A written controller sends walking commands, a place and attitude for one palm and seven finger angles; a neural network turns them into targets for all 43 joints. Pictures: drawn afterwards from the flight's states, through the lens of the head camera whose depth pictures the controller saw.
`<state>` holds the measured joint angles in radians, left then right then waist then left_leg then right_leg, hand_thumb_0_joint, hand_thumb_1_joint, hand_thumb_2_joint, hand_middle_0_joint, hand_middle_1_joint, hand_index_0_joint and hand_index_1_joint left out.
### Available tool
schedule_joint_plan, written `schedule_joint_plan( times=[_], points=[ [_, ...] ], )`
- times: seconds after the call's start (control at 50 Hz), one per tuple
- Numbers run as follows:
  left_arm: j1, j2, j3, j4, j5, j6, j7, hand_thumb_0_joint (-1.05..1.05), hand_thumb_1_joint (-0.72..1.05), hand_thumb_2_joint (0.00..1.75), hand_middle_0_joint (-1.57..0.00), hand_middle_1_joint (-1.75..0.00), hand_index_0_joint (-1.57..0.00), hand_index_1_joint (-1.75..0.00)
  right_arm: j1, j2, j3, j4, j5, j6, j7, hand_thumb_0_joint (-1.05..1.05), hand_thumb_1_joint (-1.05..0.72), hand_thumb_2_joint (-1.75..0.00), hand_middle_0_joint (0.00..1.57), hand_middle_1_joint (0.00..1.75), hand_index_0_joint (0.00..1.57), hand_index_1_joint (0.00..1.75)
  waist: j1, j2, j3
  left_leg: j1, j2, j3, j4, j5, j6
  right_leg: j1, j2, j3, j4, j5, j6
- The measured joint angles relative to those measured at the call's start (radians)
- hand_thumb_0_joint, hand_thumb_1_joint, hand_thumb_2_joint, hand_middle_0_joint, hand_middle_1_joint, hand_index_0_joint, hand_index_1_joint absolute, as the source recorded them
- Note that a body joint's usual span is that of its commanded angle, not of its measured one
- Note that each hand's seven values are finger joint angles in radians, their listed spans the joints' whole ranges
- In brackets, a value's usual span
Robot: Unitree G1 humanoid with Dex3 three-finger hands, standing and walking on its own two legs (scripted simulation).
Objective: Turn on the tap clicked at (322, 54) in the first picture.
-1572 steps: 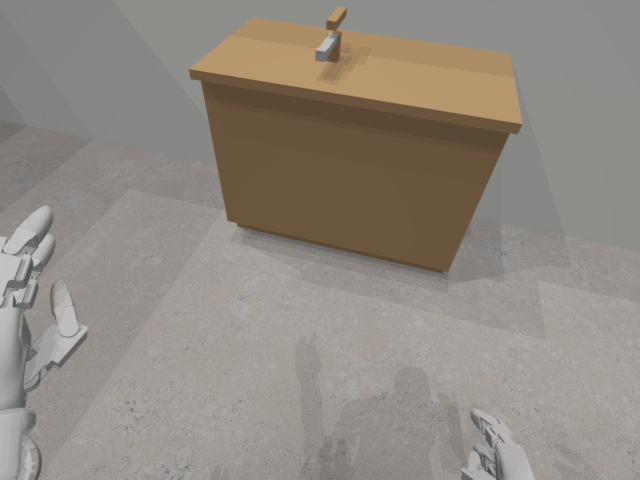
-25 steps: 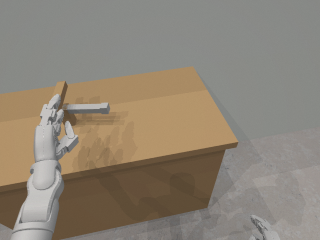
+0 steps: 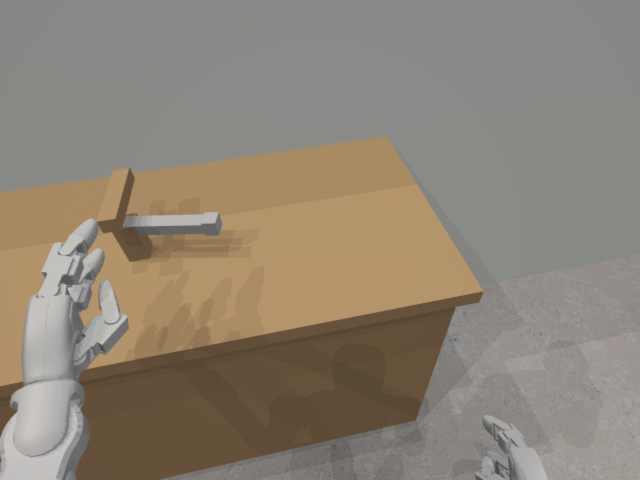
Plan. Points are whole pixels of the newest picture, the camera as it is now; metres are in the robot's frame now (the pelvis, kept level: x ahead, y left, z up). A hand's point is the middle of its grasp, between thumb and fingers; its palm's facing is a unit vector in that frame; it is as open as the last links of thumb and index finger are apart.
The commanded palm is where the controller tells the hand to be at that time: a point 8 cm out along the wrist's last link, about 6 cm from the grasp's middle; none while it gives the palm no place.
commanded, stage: draw the hand back beside the body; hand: left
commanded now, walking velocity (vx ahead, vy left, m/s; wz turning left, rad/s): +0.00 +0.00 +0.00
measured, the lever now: (211, 223) +0.48 +0.25 +0.04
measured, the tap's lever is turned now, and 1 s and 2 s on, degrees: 78 78 78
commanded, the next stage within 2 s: step back with the hand held close in 0.48 s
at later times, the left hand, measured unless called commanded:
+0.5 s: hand (95, 346) +0.19 +0.24 +0.15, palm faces +0.42 -0.85 -0.33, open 7.4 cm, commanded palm +0.15 +0.29 +0.16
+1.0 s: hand (91, 367) +0.18 +0.24 +0.14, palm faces +0.29 -0.84 -0.46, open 7.4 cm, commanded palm +0.13 +0.29 +0.17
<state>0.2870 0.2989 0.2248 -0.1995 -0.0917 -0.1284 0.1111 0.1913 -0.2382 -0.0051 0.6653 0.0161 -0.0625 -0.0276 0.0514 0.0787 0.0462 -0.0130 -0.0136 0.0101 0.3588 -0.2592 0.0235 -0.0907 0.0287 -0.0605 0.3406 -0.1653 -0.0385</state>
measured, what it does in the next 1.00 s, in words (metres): stands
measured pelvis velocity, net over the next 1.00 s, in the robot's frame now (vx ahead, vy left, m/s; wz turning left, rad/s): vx -0.04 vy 0.01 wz -0.03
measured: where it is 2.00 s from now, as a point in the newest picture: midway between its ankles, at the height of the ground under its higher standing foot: outside the picture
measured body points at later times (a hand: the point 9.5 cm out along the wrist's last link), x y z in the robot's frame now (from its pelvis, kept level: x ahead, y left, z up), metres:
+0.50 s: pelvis +0.00 +0.00 +0.00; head -0.02 -0.02 +0.45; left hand +0.17 +0.29 +0.17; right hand +0.19 -0.21 -0.09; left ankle -0.03 +0.10 -0.75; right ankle +0.02 -0.09 -0.75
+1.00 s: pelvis -0.04 +0.01 -0.01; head -0.02 +0.00 +0.44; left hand +0.15 +0.28 +0.17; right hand +0.12 -0.24 -0.10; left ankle -0.03 +0.10 -0.75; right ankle +0.02 -0.09 -0.75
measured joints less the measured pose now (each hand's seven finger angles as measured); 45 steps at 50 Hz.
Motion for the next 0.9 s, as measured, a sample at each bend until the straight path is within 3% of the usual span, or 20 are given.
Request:
schedule_joint_plan(
  times=[0.12, 0.26, 0.44, 0.62, 0.76, 0.9],
  points=[
    [0.082, 0.003, -0.004, -0.092, 0.008, 0.002, 0.001, 0.02, 0.89, 0.90, -0.20, -0.29, -0.20, -0.29, -0.007, 0.003, -0.005, -0.011, -0.007, -0.017, -0.002, 0.01, -0.90, -0.90, 0.20, 0.30, 0.20, 0.30, -0.002, -0.005, -0.007, 0.001, -0.003, 0.000, 0.005, -0.008, 0.002, -0.001, -0.003, 0.001, 0.009, -0.010, 0.004],
    [0.173, 0.028, 0.038, -0.177, 0.004, -0.004, -0.001, 0.02, 0.89, 0.90, -0.20, -0.30, -0.20, -0.30, -0.013, 0.015, -0.004, -0.030, -0.008, -0.020, 0.001, 0.01, -0.90, -0.90, 0.20, 0.30, 0.20, 0.30, 0.001, -0.006, -0.024, -0.005, -0.002, 0.001, 0.022, -0.020, 0.003, -0.005, -0.003, 0.002, 0.021, -0.019, 0.006],
    [0.138, 0.004, 0.027, -0.151, 0.010, 0.010, 0.012, 0.01, 0.89, 0.90, -0.20, -0.30, -0.20, -0.30, -0.023, 0.015, 0.002, -0.025, -0.008, -0.022, -0.009, 0.01, -0.90, -0.90, 0.20, 0.30, 0.20, 0.30, 0.014, -0.003, -0.006, -0.023, -0.009, -0.007, 0.038, -0.015, 0.005, -0.019, -0.010, -0.007, 0.036, -0.016, 0.007],
    [0.145, 0.016, 0.029, -0.165, 0.008, 0.005, 0.012, 0.02, 0.89, 0.90, -0.20, -0.30, -0.21, -0.30, -0.007, 0.022, 0.008, -0.019, -0.009, -0.026, -0.011, 0.01, -0.90, -0.90, 0.20, 0.30, 0.20, 0.30, 0.002, -0.006, -0.010, -0.021, -0.004, -0.006, 0.037, -0.012, 0.001, -0.018, -0.006, -0.006, 0.035, -0.013, 0.002],
    [0.123, 0.047, 0.108, -0.164, 0.016, -0.046, 0.007, 0.01, 0.89, 0.90, -0.20, -0.30, -0.21, -0.30, -0.022, 0.008, 0.015, -0.062, -0.004, 0.008, -0.015, 0.01, -0.90, -0.90, 0.20, 0.30, 0.20, 0.30, -0.020, -0.008, 0.000, -0.098, 0.008, 0.013, 0.063, -0.006, 0.002, -0.085, 0.007, 0.010, 0.022, 0.023, 0.002],
    [0.199, 0.045, 0.065, -0.207, 0.032, -0.029, -0.002, 0.01, 0.89, 0.90, -0.20, -0.30, -0.21, -0.30, -0.015, -0.012, -0.011, -0.103, -0.003, 0.047, -0.024, 0.01, -0.90, -0.90, 0.20, 0.30, 0.20, 0.30, -0.048, -0.024, 0.010, -0.154, -0.011, 0.042, 0.068, 0.015, 0.014, -0.164, -0.011, 0.038, 0.065, 0.032, 0.016]
  ],
)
